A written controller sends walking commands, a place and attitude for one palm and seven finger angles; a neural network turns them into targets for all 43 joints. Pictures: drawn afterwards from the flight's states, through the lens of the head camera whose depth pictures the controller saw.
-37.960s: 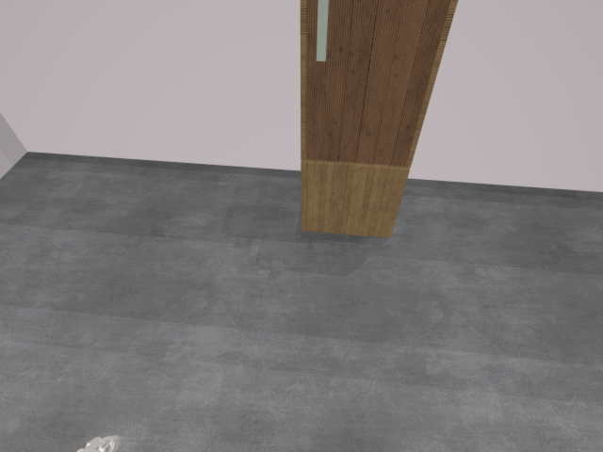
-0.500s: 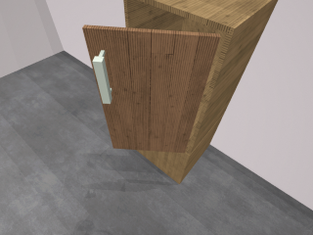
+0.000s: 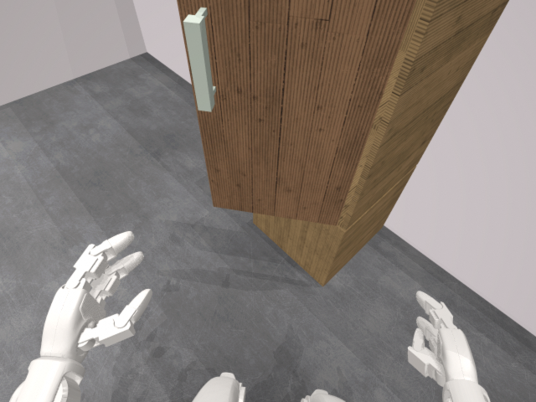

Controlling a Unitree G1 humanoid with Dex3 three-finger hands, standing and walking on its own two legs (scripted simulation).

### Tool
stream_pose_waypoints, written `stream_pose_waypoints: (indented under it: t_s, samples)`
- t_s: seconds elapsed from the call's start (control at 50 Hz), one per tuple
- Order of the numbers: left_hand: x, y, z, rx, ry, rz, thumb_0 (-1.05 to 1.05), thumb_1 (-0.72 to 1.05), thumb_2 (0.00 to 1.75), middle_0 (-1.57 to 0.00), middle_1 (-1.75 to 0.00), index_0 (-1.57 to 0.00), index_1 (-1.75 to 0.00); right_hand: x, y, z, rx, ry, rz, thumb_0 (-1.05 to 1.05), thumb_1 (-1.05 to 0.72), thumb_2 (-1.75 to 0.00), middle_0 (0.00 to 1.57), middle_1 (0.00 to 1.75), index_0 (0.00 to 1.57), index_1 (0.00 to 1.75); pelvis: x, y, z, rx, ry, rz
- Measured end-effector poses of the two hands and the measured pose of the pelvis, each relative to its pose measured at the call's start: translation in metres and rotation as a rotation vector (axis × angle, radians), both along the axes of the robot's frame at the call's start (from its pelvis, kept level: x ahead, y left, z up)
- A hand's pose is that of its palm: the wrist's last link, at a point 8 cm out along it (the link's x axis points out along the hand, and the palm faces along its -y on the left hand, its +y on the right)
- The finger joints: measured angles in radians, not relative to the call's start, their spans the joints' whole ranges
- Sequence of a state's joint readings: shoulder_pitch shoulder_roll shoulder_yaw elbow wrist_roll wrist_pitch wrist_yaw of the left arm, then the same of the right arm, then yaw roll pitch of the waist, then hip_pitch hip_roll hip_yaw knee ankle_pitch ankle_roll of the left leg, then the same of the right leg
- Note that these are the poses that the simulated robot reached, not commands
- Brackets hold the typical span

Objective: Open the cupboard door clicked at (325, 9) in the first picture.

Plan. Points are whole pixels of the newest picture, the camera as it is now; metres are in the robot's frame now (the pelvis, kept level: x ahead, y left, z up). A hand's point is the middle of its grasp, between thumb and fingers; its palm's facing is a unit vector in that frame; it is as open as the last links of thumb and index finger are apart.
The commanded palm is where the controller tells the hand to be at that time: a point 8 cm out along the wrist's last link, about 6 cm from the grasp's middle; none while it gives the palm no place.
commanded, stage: raise the hand with hooked fingers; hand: left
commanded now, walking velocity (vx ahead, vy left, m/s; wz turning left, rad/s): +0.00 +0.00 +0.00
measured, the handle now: (204, 61) +0.60 +0.18 +0.18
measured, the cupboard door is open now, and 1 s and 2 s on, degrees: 37 37 37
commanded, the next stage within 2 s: move the hooked fingers beside the handle in 1.58 s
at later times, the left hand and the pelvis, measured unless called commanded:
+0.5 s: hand (102, 239) +0.28 +0.25 +0.11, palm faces -0.04 -1.00 -0.06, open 12.2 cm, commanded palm +0.25 +0.30 +0.13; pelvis +0.02 +0.02 +0.04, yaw -2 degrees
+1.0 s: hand (37, 176) +0.31 +0.31 +0.19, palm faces +0.01 -1.00 -0.07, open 14.0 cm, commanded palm +0.29 +0.35 +0.19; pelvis +0.03 +0.04 +0.06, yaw +0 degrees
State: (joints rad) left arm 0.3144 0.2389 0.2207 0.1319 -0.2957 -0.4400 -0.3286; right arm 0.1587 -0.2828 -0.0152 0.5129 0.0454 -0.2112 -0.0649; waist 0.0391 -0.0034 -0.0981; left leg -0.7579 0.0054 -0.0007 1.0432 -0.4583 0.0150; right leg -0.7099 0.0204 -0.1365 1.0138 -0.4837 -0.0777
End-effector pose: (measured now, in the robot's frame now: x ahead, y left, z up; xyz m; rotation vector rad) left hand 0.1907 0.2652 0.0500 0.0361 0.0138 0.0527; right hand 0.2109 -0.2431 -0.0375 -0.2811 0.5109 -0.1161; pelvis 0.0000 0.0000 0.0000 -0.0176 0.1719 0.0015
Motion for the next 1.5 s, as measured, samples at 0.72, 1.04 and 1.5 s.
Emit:
stream_pose_waypoints:
  t_s: [0.72, 1.04, 1.5]
  samples:
    - [0.089, 0.065, 0.101, 0.017, -0.033, -0.065, -0.01, -0.35, 0.36, -0.29, -1.11, -0.29, -1.10, -0.013, 0.038, 0.030, 0.041, 0.043, -0.030, 0.02, -0.91, -0.90, 0.20, 0.30, 0.21, 0.30, 0.028, 0.032, 0.049, -0.008, -0.102, -0.016]
    - [0.105, 0.099, 0.145, 0.035, -0.043, -0.043, -0.01, -0.50, 0.30, -0.30, -1.20, -0.30, -1.20, -0.021, 0.056, 0.029, 0.059, 0.103, -0.008, 0.02, -0.91, -0.90, 0.21, 0.30, 0.21, 0.30, 0.028, 0.038, 0.060, -0.008, -0.146, -0.005]
    - [0.110, 0.083, 0.151, 0.020, -0.036, -0.037, -0.01, -0.50, 0.30, -0.30, -1.20, -0.30, -1.20, -0.036, 0.025, 0.030, 0.050, 0.108, -0.066, 0.02, -0.91, -0.90, 0.20, 0.30, 0.21, 0.30, 0.025, 0.023, 0.063, 0.003, -0.158, -0.021]
